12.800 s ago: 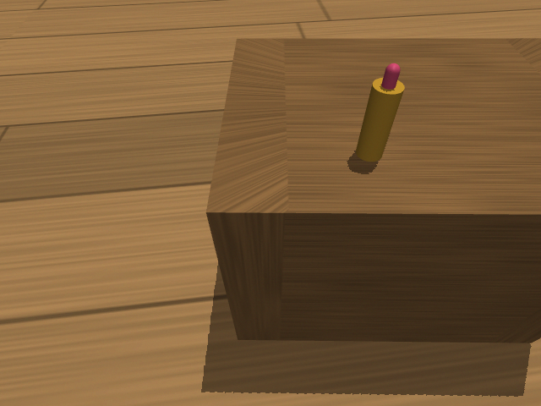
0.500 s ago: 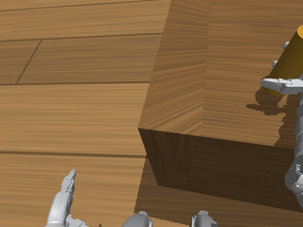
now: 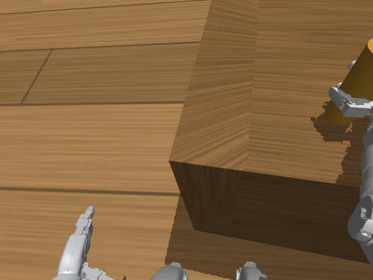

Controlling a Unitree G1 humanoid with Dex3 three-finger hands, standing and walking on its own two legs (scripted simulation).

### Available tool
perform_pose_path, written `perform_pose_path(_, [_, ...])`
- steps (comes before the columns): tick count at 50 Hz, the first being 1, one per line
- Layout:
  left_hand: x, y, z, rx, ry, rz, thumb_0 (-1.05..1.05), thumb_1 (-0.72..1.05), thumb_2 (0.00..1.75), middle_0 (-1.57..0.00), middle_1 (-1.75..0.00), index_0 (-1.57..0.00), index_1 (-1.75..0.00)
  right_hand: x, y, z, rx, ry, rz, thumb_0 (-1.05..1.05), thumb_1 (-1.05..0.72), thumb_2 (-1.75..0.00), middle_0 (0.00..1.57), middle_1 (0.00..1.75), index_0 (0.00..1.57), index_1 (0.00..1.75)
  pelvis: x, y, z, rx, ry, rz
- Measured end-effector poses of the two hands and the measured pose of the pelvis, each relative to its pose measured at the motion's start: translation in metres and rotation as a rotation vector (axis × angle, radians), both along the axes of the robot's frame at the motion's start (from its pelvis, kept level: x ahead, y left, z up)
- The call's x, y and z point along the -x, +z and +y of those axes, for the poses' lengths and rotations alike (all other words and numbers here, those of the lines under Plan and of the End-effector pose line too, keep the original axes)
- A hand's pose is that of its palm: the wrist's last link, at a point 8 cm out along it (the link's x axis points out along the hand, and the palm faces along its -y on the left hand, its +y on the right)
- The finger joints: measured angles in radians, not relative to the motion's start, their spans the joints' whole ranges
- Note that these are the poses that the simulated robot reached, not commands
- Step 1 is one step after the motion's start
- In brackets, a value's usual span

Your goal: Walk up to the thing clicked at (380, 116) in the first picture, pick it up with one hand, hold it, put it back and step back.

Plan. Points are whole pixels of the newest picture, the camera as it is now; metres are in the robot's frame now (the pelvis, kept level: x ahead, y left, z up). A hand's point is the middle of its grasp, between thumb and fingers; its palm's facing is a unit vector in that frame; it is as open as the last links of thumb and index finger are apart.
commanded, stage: settle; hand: right
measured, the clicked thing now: (366, 77) +0.49 -0.26 +0.13
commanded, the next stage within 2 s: lift in 0.62 s
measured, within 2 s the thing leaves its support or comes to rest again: leaves its support in 0.12 s
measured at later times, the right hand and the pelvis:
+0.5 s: hand (365, 71) +0.50 -0.26 +0.14, palm faces +0.27 +0.96 +0.00, open 8.7 cm; pelvis +0.01 +0.00 +0.02, yaw +0 degrees
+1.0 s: hand (370, 64) +0.48 -0.24 +0.17, palm faces +0.27 +0.96 -0.01, open 8.7 cm; pelvis +0.01 +0.00 +0.03, yaw +0 degrees
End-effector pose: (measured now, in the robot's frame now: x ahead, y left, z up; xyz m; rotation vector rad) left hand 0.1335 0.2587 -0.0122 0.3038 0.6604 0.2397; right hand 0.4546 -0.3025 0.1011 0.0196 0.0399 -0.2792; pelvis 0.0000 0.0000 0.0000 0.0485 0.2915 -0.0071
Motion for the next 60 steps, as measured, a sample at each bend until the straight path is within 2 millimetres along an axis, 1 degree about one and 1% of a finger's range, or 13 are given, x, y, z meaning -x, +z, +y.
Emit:
perform_pose_path(5, [-0.001, -0.001, -0.001, 0.009, 0.007, 0.012, -0.01, -0.51, 0.04, -0.06, -0.05, -0.07, -0.04, 0.000, 0.005, 0.001, 0.011, -0.003, 0.009, 0.00, 0.25, -1.11, 0.79, 1.12, 0.81, 1.14, -0.004, 0.004, 0.000, 0.001, 0.000, -0.010])
perform_pose_path(13, [-0.007, -0.007, -0.002, 0.032, 0.016, 0.038, -0.01, -0.52, 0.04, -0.06, -0.05, -0.07, -0.04, -0.003, 0.024, -0.001, 0.015, -0.011, 0.011, 0.00, 0.26, -1.12, 0.79, 1.13, 0.81, 1.15, -0.008, 0.011, 0.000, 0.002, -0.005, -0.032])
perform_pose_path(21, [-0.014, -0.005, -0.003, 0.046, 0.013, 0.026, -0.01, -0.52, 0.05, -0.06, -0.05, -0.06, -0.04, -0.006, 0.039, -0.002, 0.012, -0.006, 0.009, 0.00, 0.26, -1.13, 0.78, 1.15, 0.80, 1.16, -0.013, 0.017, 0.000, 0.009, -0.003, -0.046])
perform_pose_path(34, [-0.011, -0.007, 0.001, 0.052, 0.017, 0.040, -0.01, -0.53, 0.05, -0.06, -0.05, -0.06, -0.04, -0.005, 0.048, 0.004, 0.010, 0.010, 0.021, 0.00, 0.25, -1.13, 0.76, 1.17, 0.78, 1.18, -0.013, 0.023, 0.001, 0.012, -0.002, -0.066])
perform_pose_path(39, [-0.011, -0.006, 0.002, 0.052, 0.021, 0.031, -0.01, -0.53, 0.05, -0.06, -0.05, -0.06, -0.04, -0.003, 0.055, 0.006, 0.007, 0.005, 0.012, 0.00, 0.25, -1.13, 0.76, 1.17, 0.78, 1.19, -0.012, 0.025, 0.002, 0.013, -0.002, -0.077])
perform_pose_path(41, [-0.010, -0.006, 0.002, 0.057, 0.024, 0.036, -0.02, -0.53, 0.05, -0.06, -0.05, -0.06, -0.04, -0.001, 0.056, 0.007, 0.009, 0.005, 0.014, 0.00, 0.25, -1.13, 0.76, 1.17, 0.78, 1.18, -0.012, 0.026, 0.002, 0.014, -0.001, -0.078])
perform_pose_path(44, [-0.010, -0.003, 0.007, 0.049, 0.036, 0.018, -0.02, -0.53, 0.05, -0.06, -0.05, -0.07, -0.05, 0.002, 0.063, 0.006, 0.019, -0.005, 0.002, 0.00, 0.26, -1.13, 0.77, 1.17, 0.79, 1.18, -0.012, 0.027, 0.002, 0.015, 0.001, -0.088])
perform_pose_path(46, [-0.009, -0.004, 0.007, 0.051, 0.039, 0.026, -0.01, -0.53, 0.05, -0.06, -0.06, -0.07, -0.05, 0.004, 0.063, 0.009, 0.016, 0.006, 0.010, 0.00, 0.26, -1.13, 0.77, 1.16, 0.79, 1.17, -0.012, 0.028, 0.002, 0.016, -0.002, -0.095])
perform_pose_path(49, [-0.011, 0.000, 0.009, 0.046, 0.039, 0.005, -0.02, -0.53, 0.05, -0.06, -0.06, -0.07, -0.05, 0.009, 0.070, 0.011, 0.025, 0.000, -0.009, 0.00, 0.26, -1.13, 0.77, 1.16, 0.79, 1.17, -0.012, 0.030, 0.002, 0.018, 0.002, -0.105])
perform_pose_path(52, [-0.012, -0.002, 0.008, 0.059, 0.039, 0.007, -0.02, -0.53, 0.05, -0.06, -0.06, -0.07, -0.05, 0.015, 0.075, 0.016, 0.020, 0.011, -0.011, 0.00, 0.27, -1.13, 0.78, 1.15, 0.80, 1.17, -0.012, 0.032, 0.002, 0.019, -0.004, -0.121])
perform_pose_path(55, [-0.014, -0.001, 0.007, 0.069, 0.040, -0.007, -0.02, -0.53, 0.05, -0.06, -0.06, -0.07, -0.05, 0.021, 0.086, 0.017, 0.032, -0.002, -0.034, 0.00, 0.27, -1.13, 0.78, 1.15, 0.80, 1.16, -0.013, 0.034, 0.002, 0.022, 0.000, -0.135])
perform_pose_path(60, [-0.017, -0.006, 0.000, 0.108, 0.040, -0.010, -0.02, -0.54, 0.05, -0.06, -0.06, -0.07, -0.05, 0.035, 0.104, 0.025, 0.048, 0.011, -0.057, 0.00, 0.27, -1.13, 0.78, 1.15, 0.80, 1.16, -0.014, 0.038, 0.003, 0.028, -0.001, -0.163])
